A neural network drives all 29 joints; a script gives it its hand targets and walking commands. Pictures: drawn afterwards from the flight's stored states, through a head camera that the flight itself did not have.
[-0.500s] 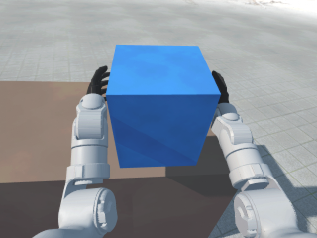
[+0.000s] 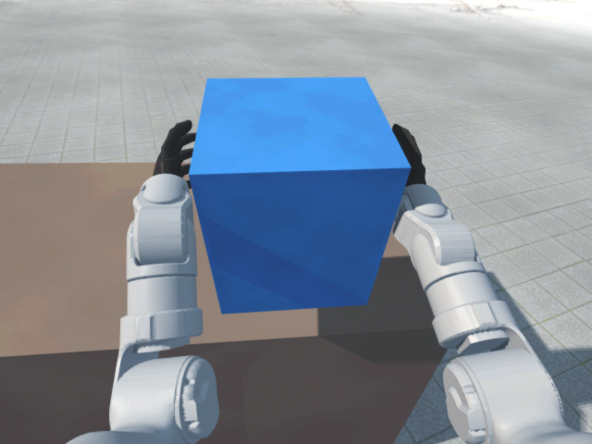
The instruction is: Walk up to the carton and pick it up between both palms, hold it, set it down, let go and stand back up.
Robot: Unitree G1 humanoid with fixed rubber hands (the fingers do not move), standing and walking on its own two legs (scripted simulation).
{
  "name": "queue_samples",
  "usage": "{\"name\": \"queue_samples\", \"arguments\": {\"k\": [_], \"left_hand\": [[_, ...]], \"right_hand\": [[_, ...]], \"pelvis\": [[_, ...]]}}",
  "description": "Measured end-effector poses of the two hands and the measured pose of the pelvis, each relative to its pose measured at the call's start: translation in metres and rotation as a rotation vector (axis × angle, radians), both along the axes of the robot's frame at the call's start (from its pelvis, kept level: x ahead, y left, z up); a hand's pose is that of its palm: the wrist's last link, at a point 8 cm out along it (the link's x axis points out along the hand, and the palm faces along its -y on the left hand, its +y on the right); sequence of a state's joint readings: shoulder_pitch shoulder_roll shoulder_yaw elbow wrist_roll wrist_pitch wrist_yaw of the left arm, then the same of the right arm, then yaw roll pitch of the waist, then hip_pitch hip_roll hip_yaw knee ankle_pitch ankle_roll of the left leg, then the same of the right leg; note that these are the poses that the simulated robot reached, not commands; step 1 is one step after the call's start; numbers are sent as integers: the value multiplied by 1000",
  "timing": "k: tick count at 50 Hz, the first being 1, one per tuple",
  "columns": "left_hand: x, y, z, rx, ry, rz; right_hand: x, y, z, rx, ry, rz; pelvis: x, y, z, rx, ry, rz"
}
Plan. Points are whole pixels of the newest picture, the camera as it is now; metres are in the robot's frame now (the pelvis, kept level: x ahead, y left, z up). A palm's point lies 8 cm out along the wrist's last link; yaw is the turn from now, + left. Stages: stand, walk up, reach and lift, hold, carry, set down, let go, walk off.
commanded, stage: hold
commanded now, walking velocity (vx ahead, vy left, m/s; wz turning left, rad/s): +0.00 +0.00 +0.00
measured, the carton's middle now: (291, 198) +0.38 +0.01 +0.19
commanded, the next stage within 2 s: none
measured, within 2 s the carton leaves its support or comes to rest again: neither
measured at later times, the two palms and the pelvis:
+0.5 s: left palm (160, 173) +0.34 +0.16 +0.26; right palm (416, 174) +0.34 -0.14 +0.26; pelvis -0.01 +0.00 +0.00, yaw +0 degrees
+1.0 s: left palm (159, 170) +0.34 +0.16 +0.26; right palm (412, 168) +0.35 -0.14 +0.26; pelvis -0.01 -0.01 +0.00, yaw +0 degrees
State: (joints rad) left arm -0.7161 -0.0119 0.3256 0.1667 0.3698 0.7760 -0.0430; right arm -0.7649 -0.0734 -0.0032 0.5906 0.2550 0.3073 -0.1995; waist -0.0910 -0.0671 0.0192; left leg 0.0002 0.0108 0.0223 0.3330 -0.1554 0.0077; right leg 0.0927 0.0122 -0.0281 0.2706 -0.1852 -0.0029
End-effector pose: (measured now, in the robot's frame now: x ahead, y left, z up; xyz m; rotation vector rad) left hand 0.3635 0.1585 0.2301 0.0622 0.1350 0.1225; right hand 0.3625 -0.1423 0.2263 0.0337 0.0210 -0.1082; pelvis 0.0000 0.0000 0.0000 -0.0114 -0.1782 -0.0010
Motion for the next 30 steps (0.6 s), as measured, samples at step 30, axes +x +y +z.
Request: {"name": "queue_samples", "arguments": {"k": [30], "left_hand": [[-26, 4, 31, -27, -16, 6]], "right_hand": [[-21, 4, 33, 10, -13, 9]], "pelvis": [[-15, -6, -1, 3, -11, 1]]}}
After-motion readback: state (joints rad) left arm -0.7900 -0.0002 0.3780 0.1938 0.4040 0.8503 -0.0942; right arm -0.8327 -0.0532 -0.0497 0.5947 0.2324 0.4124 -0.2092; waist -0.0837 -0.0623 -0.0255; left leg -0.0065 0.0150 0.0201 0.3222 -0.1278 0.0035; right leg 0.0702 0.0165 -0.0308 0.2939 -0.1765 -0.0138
